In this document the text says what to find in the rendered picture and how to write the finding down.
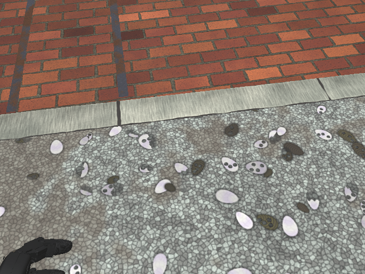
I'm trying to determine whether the left robot hand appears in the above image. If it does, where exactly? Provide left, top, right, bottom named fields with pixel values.
left=0, top=237, right=72, bottom=274

